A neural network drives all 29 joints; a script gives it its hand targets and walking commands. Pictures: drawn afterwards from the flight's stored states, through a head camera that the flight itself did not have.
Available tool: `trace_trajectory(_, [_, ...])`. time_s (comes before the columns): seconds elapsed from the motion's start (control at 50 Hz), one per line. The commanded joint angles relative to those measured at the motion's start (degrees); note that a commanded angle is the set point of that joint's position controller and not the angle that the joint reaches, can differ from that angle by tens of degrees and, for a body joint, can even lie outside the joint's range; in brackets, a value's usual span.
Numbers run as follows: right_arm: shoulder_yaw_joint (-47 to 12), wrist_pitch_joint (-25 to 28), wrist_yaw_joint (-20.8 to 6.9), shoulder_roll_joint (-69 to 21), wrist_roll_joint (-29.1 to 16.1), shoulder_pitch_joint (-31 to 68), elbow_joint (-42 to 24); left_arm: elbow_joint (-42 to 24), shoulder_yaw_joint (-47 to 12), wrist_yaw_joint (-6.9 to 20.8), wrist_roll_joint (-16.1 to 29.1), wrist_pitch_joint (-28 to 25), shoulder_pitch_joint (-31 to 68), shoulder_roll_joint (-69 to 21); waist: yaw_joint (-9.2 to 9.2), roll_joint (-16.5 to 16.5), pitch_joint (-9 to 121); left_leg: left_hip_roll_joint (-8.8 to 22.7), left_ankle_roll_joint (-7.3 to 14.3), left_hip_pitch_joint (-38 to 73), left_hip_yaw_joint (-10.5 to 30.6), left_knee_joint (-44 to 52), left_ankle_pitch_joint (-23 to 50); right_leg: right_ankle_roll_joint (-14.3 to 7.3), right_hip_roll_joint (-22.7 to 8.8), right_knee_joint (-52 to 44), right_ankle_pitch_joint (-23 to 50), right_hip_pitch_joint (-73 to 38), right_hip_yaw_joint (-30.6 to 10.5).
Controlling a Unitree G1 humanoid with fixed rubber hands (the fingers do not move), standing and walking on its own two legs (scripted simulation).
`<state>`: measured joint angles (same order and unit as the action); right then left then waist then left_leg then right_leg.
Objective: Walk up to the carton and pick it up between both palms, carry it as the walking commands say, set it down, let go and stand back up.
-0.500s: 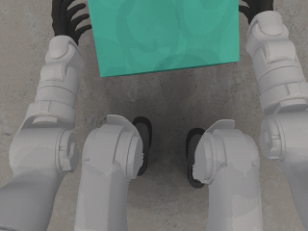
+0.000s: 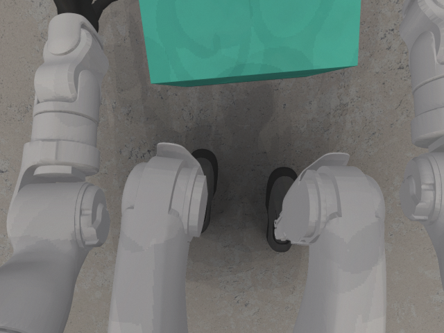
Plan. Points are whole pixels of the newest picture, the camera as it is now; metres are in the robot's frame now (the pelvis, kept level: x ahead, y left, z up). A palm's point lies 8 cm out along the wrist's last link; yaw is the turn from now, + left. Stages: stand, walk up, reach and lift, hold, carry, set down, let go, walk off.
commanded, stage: set down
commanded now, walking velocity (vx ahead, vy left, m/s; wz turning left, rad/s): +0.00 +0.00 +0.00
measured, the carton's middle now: out of the picture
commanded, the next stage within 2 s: let go in 1.16 s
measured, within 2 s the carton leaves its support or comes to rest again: neither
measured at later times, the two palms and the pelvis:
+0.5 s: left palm out of the picture +0.49 +0.25 +0.00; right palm out of the picture +0.56 -0.19 -0.01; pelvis -0.01 -0.01 +0.12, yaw +0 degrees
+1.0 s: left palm out of the picture +0.49 +0.25 +0.14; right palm out of the picture +0.57 -0.20 +0.14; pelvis +0.01 -0.01 +0.25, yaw -1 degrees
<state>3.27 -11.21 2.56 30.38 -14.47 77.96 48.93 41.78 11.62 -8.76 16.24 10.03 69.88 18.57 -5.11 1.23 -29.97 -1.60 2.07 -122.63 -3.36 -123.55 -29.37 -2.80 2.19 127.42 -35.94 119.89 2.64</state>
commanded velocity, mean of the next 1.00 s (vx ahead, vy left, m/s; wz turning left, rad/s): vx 0.00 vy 0.00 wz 0.00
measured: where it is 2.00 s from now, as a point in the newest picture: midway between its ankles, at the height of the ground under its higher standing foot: (238, 214)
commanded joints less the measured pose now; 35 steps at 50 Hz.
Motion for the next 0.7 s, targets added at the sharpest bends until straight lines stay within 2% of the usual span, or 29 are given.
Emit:
trace_trajectory(0.0, [3.6,0.7,-0.9,11.2,0.8,15.7,-10.4,-12.9,3.5,-0.8,-2.5,0.2,10.6,10.9,-2.2,-3.6,107.8,-0.8,-2.4,50.2,1.2,11.6,20.5,0.6,0.3,-15.1,15.2,-33.0,-2.0])
trace_trajectory(0.02, [3.4,0.4,-1.1,10.9,0.7,14.8,-11.8,-14.3,3.8,-0.8,-3.0,0.7,9.6,10.5,-2.71,-3.5,109.0,-1.0,-2.5,51.3,0.9,12.3,21.3,0.6,0.5,-15.8,16.0,-34.3,-2.1])
trace_trajectory(0.1, [4.7,-0.9,-1.8,10.1,1.9,14.2,-14.9,-18.8,4.3,-0.5,-3.6,2.3,8.6,9.7,-2.46,-4.4,111.8,-1.6,-2.6,51.6,0.7,15.3,23.4,0.9,1.4,-18.7,19.3,-38.2,-2.3])
trace_trajectory(0.14, [5.3,-2.0,-1.9,10.2,2.3,14.2,-15.2,-20.0,4.6,-0.2,-3.3,3.5,8.8,9.9,-2.03,-4.8,112.5,-1.7,-2.6,51.9,0.3,16.8,23.1,0.9,1.8,-20.5,19.5,-40.2,-2.4])
trace_trajectory(0.2, [5.9,-3.6,-1.9,11.4,3.0,15.6,-18.2,-23.1,5.3,-0.1,-3.4,5.2,9.8,11.1,-2.43,-5.2,114.8,-1.8,-2.7,53.6,0.2,19.7,22.4,0.9,2.0,-23.2,19.2,-43.6,-2.4])
trace_trajectory(0.4, [5.3,-7.4,-2.4,12.1,3.5,18.3,-17.3,-21.1,5.6,1.0,-3.0,9.1,11.3,12.5,-2.46,-6.5,116.3,-1.7,-2.5,55.7,-0.6,29.6,18.2,1.1,2.1,-33.2,16.7,-53.1,-3.5])
trace_trajectory(0.48, [6.1,-8.1,-2.8,13.0,4.0,19.0,-18.3,-22.2,6.1,1.4,-3.6,9.7,11.4,13.3,-2.85,-6.3,119.1,-2.0,-2.6,59.0,-0.5,33.2,19.1,1.3,2.1,-36.7,17.7,-57.2,-3.7])
trace_trajectory(0.5, [5.9,-8.4,-2.9,13.0,4.0,18.2,-18.3,-22.2,5.8,1.5,-3.5,10.1,10.9,13.3,-2.44,-6.2,120.5,-2.0,-2.7,60.3,-0.5,34.1,19.6,1.3,2.1,-37.8,18.2,-58.6,-3.7])
trace_trajectory(0.56, [6.1,-9.1,-3.2,13.1,3.5,18.5,-19.2,-23.2,6.2,1.6,-4.1,10.8,10.6,14.0,-3.04,-6.0,121.9,-2.2,-2.7,62.3,-0.6,37.0,20.4,1.5,2.1,-40.5,19.5,-61.9,-4.1])
trace_trajectory(0.62, [6.3,-9.4,-3.6,13.4,3.6,18.6,-22.0,-26.4,6.3,1.7,-3.9,11.3,10.7,14.1,-3.07,-6.7,124.7,-2.5,-2.8,65.6,-0.4,40.1,22.2,1.7,2.4,-43.5,21.5,-66.6,-4.2])
trace_trajectory(0.66, [6.6,-9.5,-3.9,13.1,3.4,17.0,-21.0,-26.5,5.9,1.8,-4.2,11.4,8.7,13.5,-2.91,-5.9,124.1,-2.5,-2.9,67.7,0.0,42.2,23.4,1.8,2.4,-45.3,22.9,-67.7,-4.3])
trace_trajectory(0.68, [7.0,-9.7,-4.1,13.5,3.6,17.5,-20.9,-26.8,7.0,1.9,-4.6,11.5,9.5,14.5,-3.47,-5.9,123.2,-2.5,-2.9,68.7,0.1,43.3,22.9,1.8,2.4,-46.6,22.1,-67.6,-4.4])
